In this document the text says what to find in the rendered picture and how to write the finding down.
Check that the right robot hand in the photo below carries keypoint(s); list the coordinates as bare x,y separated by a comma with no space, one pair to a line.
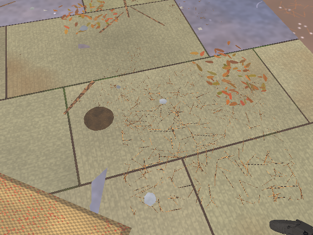
289,227

